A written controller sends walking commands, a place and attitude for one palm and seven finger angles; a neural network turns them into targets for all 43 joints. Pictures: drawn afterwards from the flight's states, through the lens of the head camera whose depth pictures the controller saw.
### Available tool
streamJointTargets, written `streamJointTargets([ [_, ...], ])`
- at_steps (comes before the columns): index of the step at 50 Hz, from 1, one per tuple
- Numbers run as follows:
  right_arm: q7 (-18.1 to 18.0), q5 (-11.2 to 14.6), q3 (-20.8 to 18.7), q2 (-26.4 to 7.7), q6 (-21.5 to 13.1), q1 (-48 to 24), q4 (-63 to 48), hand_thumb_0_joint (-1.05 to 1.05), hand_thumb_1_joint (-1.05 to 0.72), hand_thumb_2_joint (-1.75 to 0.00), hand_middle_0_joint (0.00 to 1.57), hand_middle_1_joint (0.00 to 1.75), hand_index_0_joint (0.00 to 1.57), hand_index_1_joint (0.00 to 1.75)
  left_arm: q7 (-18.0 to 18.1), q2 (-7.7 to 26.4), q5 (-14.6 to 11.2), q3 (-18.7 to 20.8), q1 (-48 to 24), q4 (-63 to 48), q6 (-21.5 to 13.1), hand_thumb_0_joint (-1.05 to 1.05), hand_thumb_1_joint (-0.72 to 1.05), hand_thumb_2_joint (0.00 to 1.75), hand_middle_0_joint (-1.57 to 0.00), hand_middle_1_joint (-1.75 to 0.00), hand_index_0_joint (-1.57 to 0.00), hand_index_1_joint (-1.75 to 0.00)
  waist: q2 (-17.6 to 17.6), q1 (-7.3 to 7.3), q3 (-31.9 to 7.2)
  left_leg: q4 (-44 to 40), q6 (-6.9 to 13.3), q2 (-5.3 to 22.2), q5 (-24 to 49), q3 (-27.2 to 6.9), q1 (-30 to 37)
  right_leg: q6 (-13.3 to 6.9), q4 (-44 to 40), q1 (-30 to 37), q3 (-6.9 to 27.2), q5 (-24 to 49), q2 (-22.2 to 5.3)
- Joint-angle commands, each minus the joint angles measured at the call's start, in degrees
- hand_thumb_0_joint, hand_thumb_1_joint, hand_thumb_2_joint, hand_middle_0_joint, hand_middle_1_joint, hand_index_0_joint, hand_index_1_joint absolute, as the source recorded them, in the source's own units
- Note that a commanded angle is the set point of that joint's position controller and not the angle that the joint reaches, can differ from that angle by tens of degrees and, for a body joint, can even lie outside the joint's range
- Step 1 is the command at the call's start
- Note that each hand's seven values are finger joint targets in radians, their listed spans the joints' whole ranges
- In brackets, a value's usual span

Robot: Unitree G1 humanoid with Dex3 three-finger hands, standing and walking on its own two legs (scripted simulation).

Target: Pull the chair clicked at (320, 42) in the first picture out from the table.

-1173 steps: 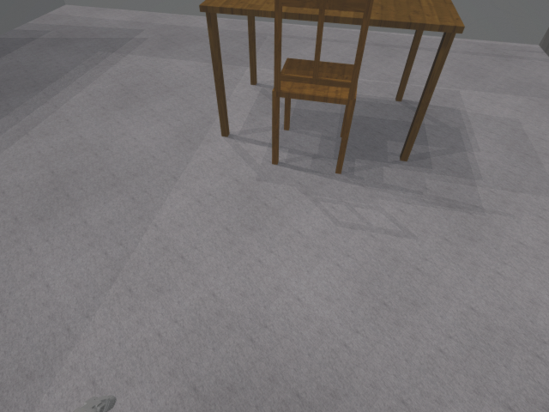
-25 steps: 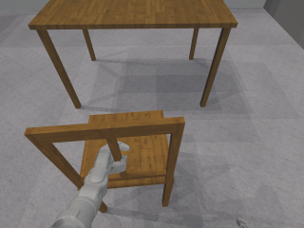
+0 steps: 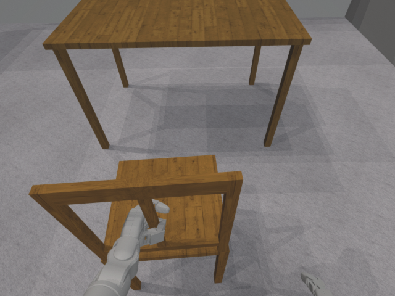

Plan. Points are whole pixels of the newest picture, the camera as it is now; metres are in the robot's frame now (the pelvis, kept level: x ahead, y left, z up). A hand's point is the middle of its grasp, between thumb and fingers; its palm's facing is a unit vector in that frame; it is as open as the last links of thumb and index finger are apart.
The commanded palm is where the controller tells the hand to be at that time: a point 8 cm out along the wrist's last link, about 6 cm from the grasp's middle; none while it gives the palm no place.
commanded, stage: open the thumb and straighten the fingers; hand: left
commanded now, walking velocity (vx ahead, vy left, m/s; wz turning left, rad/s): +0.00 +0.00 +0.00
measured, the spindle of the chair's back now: (154, 224) +0.29 +0.13 -0.09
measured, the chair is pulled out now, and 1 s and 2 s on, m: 0.64 0.64 0.64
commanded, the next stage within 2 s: draw the fingers out of the gap in 0.84 s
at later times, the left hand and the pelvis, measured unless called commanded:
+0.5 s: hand (153, 227) +0.28 +0.12 -0.07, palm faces -0.05 -0.99 -0.15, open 12.2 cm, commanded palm +0.26 +0.16 -0.05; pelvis +0.00 +0.01 -0.02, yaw +1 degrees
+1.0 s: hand (151, 231) +0.27 +0.13 -0.07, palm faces -0.05 -0.99 -0.13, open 17.4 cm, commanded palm +0.24 +0.18 -0.05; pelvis +0.01 +0.00 -0.04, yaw +2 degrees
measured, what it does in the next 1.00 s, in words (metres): stands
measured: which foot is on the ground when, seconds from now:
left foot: down 0.00-1.00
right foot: down 0.00-1.00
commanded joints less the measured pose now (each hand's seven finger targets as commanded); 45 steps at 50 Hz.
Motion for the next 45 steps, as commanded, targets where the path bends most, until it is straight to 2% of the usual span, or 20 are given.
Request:
streamJointTargets([
  [1,-0.7,-0.2,-2.0,-5.9,-1.8,-2.9,-7.5,0.00,-0.90,-0.90,0.20,0.30,0.20,0.30,0.6,5.3,0.6,1.6,-12.5,-11.4,-2.9,0.00,0.90,0.90,-0.50,-1.45,-0.50,-1.45,-3.5,0.22,-13.9,-2.0,2.5,4.5,18.0,-2.9,3.3,-2.4,-3.1,5.4,2.9,18.5,-5.0],
  [3,-0.8,-0.2,-2.0,-6.0,-1.8,-2.7,-7.3,0.00,-0.90,-0.90,0.20,0.30,0.20,0.30,0.8,6.1,0.7,2.1,-12.0,-11.8,-2.8,0.00,0.90,0.90,-0.50,-1.45,-0.50,-1.45,-1.0,0.25,-13.5,-2.5,2.5,4.6,17.8,-2.8,3.1,-2.3,-3.2,5.3,2.7,17.8,-4.9],
  [5,-0.7,-0.2,-2.1,-6.1,-1.6,-3.0,-7.9,0.00,-0.90,-0.90,0.20,0.30,0.20,0.30,1.1,7.8,0.7,4.0,-10.7,-13.1,-2.9,0.00,0.90,0.90,-0.50,-1.45,-0.50,-1.45,-1.6,0.56,-13.3,-2.5,2.5,4.6,18.0,-3.0,2.6,-2.4,-3.4,5.6,2.5,17.1,-4.8],
  [6,1.4,2.1,-2.6,-8.2,-2.0,-0.6,-7.0,0.00,-0.90,-0.90,0.20,0.30,0.20,0.30,-0.4,0.7,-2.0,-0.4,-5.9,-7.9,-1.2,0.00,0.78,0.84,-0.50,-1.45,-0.50,-1.45,-11.6,-4.16,-11.3,-0.6,2.6,0.7,10.6,0.0,-5.1,-1.1,-1.4,-0.6,-2.6,13.4,-2.0],
  [7,2.3,2.3,-2.8,-8.9,-2.1,-1.1,-7.1,0.00,-0.90,-0.90,0.20,0.30,0.20,0.30,-1.1,3.1,-2.4,1.3,-6.4,-8.5,-1.3,0.00,0.66,0.78,-0.50,-1.45,-0.50,-1.45,-11.9,-2.85,-10.1,0.0,2.7,0.7,7.5,0.2,-8.1,-1.4,-0.2,-1.2,-2.4,11.2,-2.0],
  [9,2.8,1.8,-3.3,-8.3,-3.7,-2.0,-8.9,0.00,-0.90,-0.90,0.20,0.30,0.20,0.30,-1.5,7.8,-1.8,4.8,-11.0,-18.8,-3.7,0.00,0.42,0.67,-0.50,-1.45,-0.50,-1.45,-6.2,-2.32,-14.5,1.7,3.0,-0.6,6.3,0.9,-8.5,-1.4,1.4,-2.0,-1.5,10.4,-1.8],
  [11,3.4,1.3,-3.1,-7.7,-5.0,-1.8,-9.7,0.00,-0.90,-0.90,0.20,0.30,0.20,0.30,-1.8,7.0,-0.7,3.7,-8.8,-22.3,-4.1,0.00,0.17,0.55,-0.50,-1.45,-0.50,-1.45,0.4,-1.80,-16.5,3.6,2.7,-1.1,7.2,1.2,-8.6,-1.9,3.4,-3.9,-1.6,10.4,-1.5],
  [16,4.3,1.3,-3.3,-8.3,-5.4,-0.8,-11.2,0.00,-0.90,-0.90,0.20,0.30,0.20,0.30,-2.1,5.2,-0.1,2.4,-6.6,-22.7,0.7,0.00,-0.43,0.26,-0.47,-1.38,-0.47,-1.38,-1.2,-2.30,-17.4,7.1,2.6,-1.2,4.7,0.6,-12.4,-1.5,6.6,-8.6,-2.4,7.3,-0.6],
  [17,4.0,1.2,-3.5,-8.9,-5.3,-0.3,-11.0,0.00,-0.90,-0.90,0.20,0.30,0.20,0.30,-1.6,9.7,-0.6,6.7,-7.8,-22.9,1.6,0.00,-0.55,0.20,-0.45,-1.30,-0.45,-1.30,-2.3,-2.07,-17.9,7.4,2.6,-1.2,4.3,0.3,-13.4,-1.6,6.9,-7.9,-2.4,7.3,-0.5],
  [19,3.7,1.1,-3.5,-8.7,-5.6,-0.5,-12.2,0.00,-0.90,-0.90,0.20,0.30,0.20,0.30,-1.6,7.6,-0.8,5.9,-5.0,-24.5,3.2,0.00,-0.55,0.20,-0.40,-1.16,-0.40,-1.16,-4.0,-1.61,-19.5,8.0,2.6,-1.4,4.8,0.6,-14.1,-1.3,8.0,-7.9,-2.6,7.7,-0.4],
  [23,3.1,1.1,-3.5,-8.8,-6.3,0.0,-12.9,0.00,-0.90,-0.90,0.20,0.30,0.20,0.30,-1.8,4.6,-1.6,3.3,-6.7,-28.3,5.0,0.00,-0.55,0.20,-0.30,-0.87,-0.30,-0.87,-5.4,-2.79,-20.3,9.9,2.6,-1.1,6.0,0.1,-14.1,-1.1,9.7,-10.5,-3.0,7.8,-0.1],
  [28,2.5,0.9,-3.6,-8.6,-7.7,0.7,-13.7,0.00,-0.90,-0.90,0.20,0.30,0.20,0.30,-1.9,3.2,-1.4,1.3,-4.4,-33.2,6.2,0.00,-0.55,0.20,-0.18,-0.51,-0.18,-0.51,-3.5,-2.67,-22.6,11.9,2.5,-0.9,10.1,-0.5,-12.8,-1.2,11.9,-11.8,-3.5,10.0,-0.1],
  [30,2.5,0.8,-3.5,-8.8,-7.6,0.7,-13.9,0.00,-0.90,-0.90,0.20,0.30,0.20,0.30,-1.6,4.0,-0.9,2.0,-1.8,-33.3,7.2,0.00,-0.55,0.20,-0.13,-0.36,-0.13,-0.36,-5.0,-2.27,-22.2,12.3,2.4,-0.9,10.1,-0.7,-14.0,-1.2,12.6,-12.1,-3.7,10.0,0.0],
  [31,2.3,0.6,-3.5,-9.6,-7.0,1.4,-12.8,0.00,-0.90,-0.90,0.20,0.30,0.20,0.30,-1.1,9.8,-0.6,8.0,-2.4,-28.2,8.0,0.00,-0.55,0.20,-0.10,-0.29,-0.10,-0.29,-7.9,-2.42,-18.8,12.9,2.4,-0.9,8.6,-0.9,-16.9,-1.1,12.8,-13.7,-3.6,9.4,0.1],
  [32,2.3,0.4,-3.2,-9.7,-6.5,1.1,-13.1,0.00,-0.90,-0.90,0.20,0.30,0.20,0.30,-1.4,9.8,-0.3,8.0,-1.1,-28.1,8.5,0.00,-0.55,0.20,-0.07,-0.22,-0.07,-0.22,-5.9,-1.35,-17.9,12.6,2.4,-1.4,7.7,-0.6,-18.2,-1.3,12.8,-13.3,-3.4,8.9,0.0],
  [33,2.3,0.5,-3.0,-9.2,-6.3,1.2,-13.8,0.00,-0.90,-0.90,0.20,0.30,0.20,0.30,-1.2,9.7,0.1,7.7,-2.6,-30.0,8.6,0.00,-0.55,0.20,-0.05,-0.14,-0.05,-0.14,-6.3,-2.07,-18.4,13.0,2.5,-1.5,7.5,-0.5,-18.2,-1.1,13.2,-13.3,-3.3,9.1,-0.1],
  [35,2.3,0.5,-3.1,-8.7,-6.2,0.6,-15.0,0.00,-0.90,-0.90,0.20,0.30,0.20,0.30,-1.5,9.3,0.4,7.5,-0.5,-32.9,8.7,0.00,-0.55,0.20,0.00,0.00,0.00,0.00,-4.0,-1.18,-20.8,13.7,2.5,-1.6,8.6,0.1,-17.6,-1.3,13.8,-12.4,-2.9,9.8,-0.3],
  [38,2.0,0.6,-3.0,-8.2,-6.6,0.5,-15.6,0.00,-0.90,-0.90,0.20,0.30,0.20,0.30,-2.2,7.3,-0.4,4.8,-2.6,-38.2,8.6,0.00,-0.55,0.20,0.00,0.00,0.00,0.00,-0.8,-2.29,-23.2,14.7,2.6,-1.4,10.8,0.0,-15.3,-1.3,14.0,-12.3,-2.9,11.4,-0.3],
  [41,1.8,0.7,-3.0,-8.3,-7.3,0.8,-15.6,0.00,-0.90,-0.90,0.20,0.30,0.20,0.30,-3.1,5.5,-1.3,2.5,-0.4,-40.2,8.9,0.00,-0.55,0.20,0.00,0.00,0.00,0.00,-2.3,-3.31,-24.1,15.8,2.6,-1.2,13.1,-0.6,-14.6,-1.1,14.5,-12.6,-3.4,13.4,-0.2],
  [45,1.6,0.8,-3.0,-8.9,-7.5,1.0,-15.3,0.00,-0.90,-0.90,0.20,0.30,0.20,0.30,-3.7,5.1,-1.3,1.3,0.1,-38.4,10.6,0.00,-0.55,0.20,0.00,0.00,0.00,0.00,-3.4,-4.11,-20.4,16.4,2.6,-1.4,10.5,-1.2,-16.6,-0.9,14.5,-15.3,-3.9,11.2,-0.2],
])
